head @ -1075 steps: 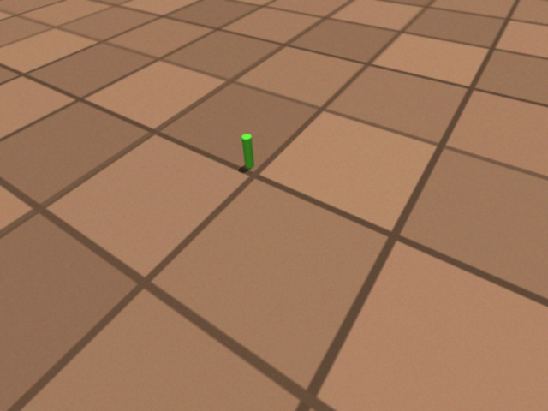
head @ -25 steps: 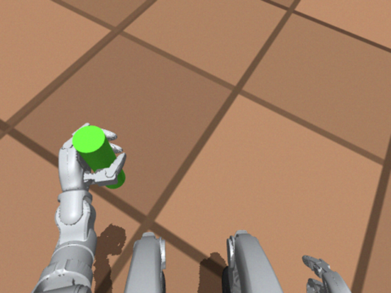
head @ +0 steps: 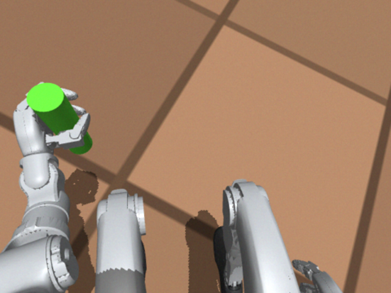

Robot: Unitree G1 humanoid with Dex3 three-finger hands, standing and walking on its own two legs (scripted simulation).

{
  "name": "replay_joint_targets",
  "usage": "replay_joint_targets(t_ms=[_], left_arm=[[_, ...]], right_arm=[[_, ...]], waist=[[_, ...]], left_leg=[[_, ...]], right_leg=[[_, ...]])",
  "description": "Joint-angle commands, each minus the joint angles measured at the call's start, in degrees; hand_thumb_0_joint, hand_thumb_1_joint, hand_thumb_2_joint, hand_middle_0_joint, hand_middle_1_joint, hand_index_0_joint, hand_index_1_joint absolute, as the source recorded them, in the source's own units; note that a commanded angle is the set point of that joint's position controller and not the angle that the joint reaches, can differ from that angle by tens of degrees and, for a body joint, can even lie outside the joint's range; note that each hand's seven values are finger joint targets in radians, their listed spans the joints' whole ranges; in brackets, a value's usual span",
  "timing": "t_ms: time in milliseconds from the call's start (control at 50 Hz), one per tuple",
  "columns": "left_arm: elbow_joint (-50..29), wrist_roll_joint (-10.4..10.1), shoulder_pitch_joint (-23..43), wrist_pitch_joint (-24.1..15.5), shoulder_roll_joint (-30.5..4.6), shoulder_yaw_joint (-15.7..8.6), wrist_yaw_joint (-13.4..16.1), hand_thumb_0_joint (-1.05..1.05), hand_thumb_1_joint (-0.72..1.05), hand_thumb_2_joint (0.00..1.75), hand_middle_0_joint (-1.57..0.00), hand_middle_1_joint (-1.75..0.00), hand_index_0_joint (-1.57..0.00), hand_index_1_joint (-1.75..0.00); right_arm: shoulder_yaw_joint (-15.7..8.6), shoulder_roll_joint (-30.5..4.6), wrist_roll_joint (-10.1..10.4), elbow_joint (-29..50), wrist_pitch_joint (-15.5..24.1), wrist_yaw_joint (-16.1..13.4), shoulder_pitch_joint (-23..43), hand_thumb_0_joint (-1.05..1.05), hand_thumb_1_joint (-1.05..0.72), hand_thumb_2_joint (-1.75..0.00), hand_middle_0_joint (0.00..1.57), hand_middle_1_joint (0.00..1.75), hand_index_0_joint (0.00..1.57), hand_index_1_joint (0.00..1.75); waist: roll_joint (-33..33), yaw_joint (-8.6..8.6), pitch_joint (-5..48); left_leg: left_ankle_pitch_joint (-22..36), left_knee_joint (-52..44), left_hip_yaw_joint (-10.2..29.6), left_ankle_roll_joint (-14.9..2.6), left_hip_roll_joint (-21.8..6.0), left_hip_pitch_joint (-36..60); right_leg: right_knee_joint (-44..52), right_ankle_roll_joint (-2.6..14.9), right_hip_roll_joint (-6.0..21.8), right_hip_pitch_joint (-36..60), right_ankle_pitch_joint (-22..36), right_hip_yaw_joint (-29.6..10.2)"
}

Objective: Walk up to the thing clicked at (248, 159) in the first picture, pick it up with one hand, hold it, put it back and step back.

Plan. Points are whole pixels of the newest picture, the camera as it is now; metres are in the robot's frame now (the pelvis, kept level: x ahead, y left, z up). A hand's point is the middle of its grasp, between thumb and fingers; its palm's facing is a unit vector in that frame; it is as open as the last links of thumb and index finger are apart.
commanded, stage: crouch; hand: left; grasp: from the side
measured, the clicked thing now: (66, 125) +0.46 +0.24 -0.06
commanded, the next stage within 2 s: lower in 0.66 s
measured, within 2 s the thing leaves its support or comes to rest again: rests again in 1.90 s
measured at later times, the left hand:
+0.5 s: hand (79, 129) +0.48 +0.24 -0.13, palm faces +0.20 -0.98 -0.05, open 7.1 cm
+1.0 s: hand (89, 137) +0.48 +0.23 -0.19, palm faces +0.21 -0.98 -0.04, open 7.1 cm
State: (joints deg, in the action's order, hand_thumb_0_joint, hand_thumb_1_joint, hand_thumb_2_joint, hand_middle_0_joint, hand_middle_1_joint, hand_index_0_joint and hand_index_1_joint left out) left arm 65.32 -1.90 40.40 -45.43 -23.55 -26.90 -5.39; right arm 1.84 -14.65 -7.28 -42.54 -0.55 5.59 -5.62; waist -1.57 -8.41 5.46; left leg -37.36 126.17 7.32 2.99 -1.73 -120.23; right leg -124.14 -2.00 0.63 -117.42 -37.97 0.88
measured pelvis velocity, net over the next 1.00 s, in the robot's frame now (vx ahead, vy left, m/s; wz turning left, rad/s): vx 0.00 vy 0.01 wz -0.11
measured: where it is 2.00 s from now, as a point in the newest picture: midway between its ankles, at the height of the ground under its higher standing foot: (182, 282)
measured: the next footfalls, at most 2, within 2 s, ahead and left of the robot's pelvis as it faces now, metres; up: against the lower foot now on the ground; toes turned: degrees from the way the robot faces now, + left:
none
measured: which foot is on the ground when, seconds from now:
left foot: down 0.00-1.00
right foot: down 0.00-1.00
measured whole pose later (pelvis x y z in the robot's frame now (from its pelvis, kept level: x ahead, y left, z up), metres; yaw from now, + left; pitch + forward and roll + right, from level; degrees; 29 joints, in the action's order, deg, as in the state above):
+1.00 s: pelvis +0.00 +0.01 -0.09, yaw -6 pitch +23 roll -10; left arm 69.9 -2.1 40.4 -48.0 -34.5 -31.3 -4.7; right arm 13.3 -18.7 -12.9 -37.9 -3.8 8.3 0.8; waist -6.0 -13.0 -7.1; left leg -39.4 145.8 15.2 3.7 -0.3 -130.4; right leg -138.6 -3.9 -2.0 -124.9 -37.8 5.1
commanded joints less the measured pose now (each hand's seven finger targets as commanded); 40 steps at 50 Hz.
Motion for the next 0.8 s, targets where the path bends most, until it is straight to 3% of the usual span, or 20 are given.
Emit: replay_joint_targets(t_ms=[0,140,180,200,240,280,300,340,400,500,540,580,620,680,700,780], left_arm=[[-13.33,-1.11,23.78,-4.87,-15.13,-2.22,0.16,0.00,0.40,1.27,-1.26,-1.36,-1.26,-1.37],[-9.06,-1.14,19.47,-3.81,-14.82,-2.43,-1.46,0.00,0.45,1.27,-1.26,-1.36,-1.27,-1.36],[-10.66,-1.58,19.98,-3.86,-18.34,-4.87,-1.56,0.00,0.44,1.27,-1.26,-1.36,-1.27,-1.37],[-9.80,-1.41,19.68,-3.72,-17.32,-4.10,-1.84,0.00,0.45,1.27,-1.26,-1.37,-1.27,-1.37],[-11.29,-1.65,20.21,-4.03,-19.91,-6.08,-1.38,0.00,0.46,1.29,-1.28,-1.38,-1.29,-1.39],[-11.24,-1.48,20.09,-4.14,-20.39,-6.42,-1.16,0.00,0.49,1.30,-1.26,-1.38,-1.27,-1.38],[-12.61,-1.32,21.30,-4.37,-18.89,-5.02,-1.36,0.00,0.51,1.30,-1.27,-1.38,-1.28,-1.38],[-13.11,-1.26,21.26,-4.66,-20.54,-6.07,-1.16,0.00,0.50,1.30,-1.28,-1.38,-1.28,-1.38],[-13.49,-0.66,20.91,-4.87,-21.10,-5.27,-1.55,0.00,0.51,1.30,-1.28,-1.38,-1.28,-1.38],[-12.66,-0.82,19.68,-4.33,-19.04,-3.52,-1.63,0.00,0.48,1.28,-1.28,-1.38,-1.28,-1.38],[-12.63,-1.25,18.79,-4.25,-18.62,-3.51,-1.93,0.00,0.49,1.28,-1.28,-1.38,-1.29,-1.38],[-12.41,-1.14,17.11,-4.09,-20.37,-4.61,-1.79,0.00,0.49,1.29,-1.28,-1.39,-1.28,-1.39],[-13.12,-1.23,17.58,-4.26,-19.54,-3.64,-1.63,0.00,0.49,1.29,-1.28,-1.39,-1.29,-1.39],[-13.66,-1.91,17.95,-4.72,-20.02,-4.42,-1.04,0.00,0.48,1.29,-1.30,-1.40,-1.30,-1.39],[-14.02,-2.24,17.77,-4.93,-20.63,-5.07,-0.77,0.00,0.48,1.29,-1.28,-1.38,-1.29,-1.38],[-13.81,-1.60,17.79,-5.56,-21.71,-4.84,-0.22,0.00,0.43,1.27,-1.32,-1.44,-1.33,-1.43]], right_arm=[[-2.95,-12.54,-0.10,3.84,0.70,-0.89,-6.59,0.00,-0.92,-0.91,0.20,0.30,0.20,0.30],[-1.67,-14.00,-0.80,2.96,0.09,-0.64,-7.06,0.00,-0.91,-0.91,0.20,0.30,0.20,0.30],[-1.31,-14.85,-0.87,3.48,-0.22,-0.61,-7.08,0.00,-0.91,-0.91,0.20,0.30,0.20,0.30],[-1.14,-14.89,-1.09,3.04,-0.38,-0.52,-7.21,0.00,-0.91,-0.91,0.20,0.30,0.20,0.30],[-0.60,-15.14,-1.19,3.90,-0.55,-0.43,-6.35,0.00,-0.91,-0.91,0.20,0.30,0.20,0.30],[-0.14,-15.27,-1.49,3.94,-0.84,-0.27,-6.46,0.00,-0.90,-0.91,0.20,0.30,0.20,0.30],[0.14,-15.43,-1.72,4.23,-0.88,-0.15,-5.78,0.00,-0.91,-0.91,0.20,0.30,0.20,0.30],[0.27,-15.78,-2.06,4.27,-0.96,-0.14,-5.70,0.00,-0.90,-0.91,0.20,0.30,0.20,0.30],[0.81,-16.38,-2.68,4.10,-1.28,0.04,-5.69,0.00,-0.91,-0.91,0.20,0.30,0.20,0.30],[1.47,-17.12,-3.22,4.22,-1.72,0.43,-4.86,0.00,-0.91,-0.91,0.20,0.30,0.20,0.30],[1.76,-17.77,-3.48,4.29,-1.87,0.62,-4.51,0.00,-0.91,-0.91,0.20,0.30,0.20,0.30],[1.86,-18.08,-3.57,4.43,-2.09,0.77,-4.55,0.00,-0.91,-0.91,0.20,0.30,0.20,0.30],[2.22,-18.18,-3.76,4.65,-2.21,0.99,-4.12,0.00,-0.91,-0.91,0.20,0.30,0.20,0.30],[2.99,-18.41,-4.01,4.89,-2.27,1.16,-3.82,0.00,-0.92,-0.91,0.20,0.30,0.20,0.30],[3.03,-18.48,-3.96,4.98,-2.35,1.11,-3.47,0.00,-0.91,-0.91,0.20,0.30,0.20,0.30],[3.74,-18.65,-4.56,4.83,-2.82,1.26,-3.61,0.00,-0.93,-0.91,0.20,0.30,0.20,0.30]], waist=[[13.17,-0.43,40.28],[11.00,-1.57,34.67],[11.51,-1.01,36.15],[11.97,-1.52,35.31],[11.31,-1.09,35.41],[11.84,-1.44,35.37],[12.51,-1.93,34.46],[12.80,-2.03,35.13],[14.51,-2.62,34.71],[16.06,-3.19,31.41],[16.68,-3.59,30.77],[15.87,-3.09,31.96],[16.01,-3.68,31.74],[15.04,-4.40,31.28],[14.27,-3.74,31.80],[15.64,-4.59,32.05]], left_leg=[[1.58,-12.98,-5.76,-3.07,0.98,24.36],[2.70,-7.92,-4.98,-3.32,1.03,18.84],[3.72,-6.56,-4.86,-3.34,0.98,18.69],[4.16,-5.90,-4.76,-3.26,0.91,18.76],[3.29,-5.05,-4.59,-3.35,0.90,16.15],[3.83,-4.10,-4.46,-3.31,0.83,15.71],[3.50,-4.16,-3.94,-3.14,0.67,16.34],[3.72,-2.97,-3.90,-3.15,0.51,16.00],[5.10,-1.99,-3.42,-2.88,0.38,15.94],[4.35,-1.11,-2.63,-2.45,0.25,16.02],[4.69,-0.93,-2.10,-2.26,0.30,16.98],[6.28,0.15,-2.16,-2.31,0.27,16.55],[6.70,0.41,-1.78,-2.24,0.27,16.51],[6.56,1.76,-1.35,-2.51,0.30,14.77],[6.49,2.10,-1.45,-2.54,0.26,14.72],[7.45,3.11,-1.26,-2.47,0.15,14.52]], right_leg=[[11.60,3.70,-1.45,17.63,4.97,4.57],[7.69,3.45,-1.82,14.19,6.48,5.95],[6.74,3.40,-2.04,15.04,7.51,5.99],[6.14,3.35,-2.02,14.28,8.06,6.10],[5.47,3.25,-2.23,15.23,7.30,6.21],[4.83,3.16,-2.44,15.83,8.04,6.41],[4.20,3.29,-2.38,14.10,7.79,6.83],[3.81,3.18,-2.67,14.53,8.22,6.88],[2.37,3.22,-2.77,14.41,9.55,7.26],[0.89,3.52,-2.92,10.97,8.97,8.37],[0.26,3.47,-2.83,10.27,9.35,9.02],[-0.20,3.33,-2.96,11.96,10.72,8.99],[-0.62,3.32,-2.95,11.69,11.24,9.22],[-0.85,2.97,-2.99,13.37,11.65,9.32],[-0.82,2.97,-3.09,13.37,11.47,9.19],[-1.22,2.84,-3.34,14.66,12.60,9.17]])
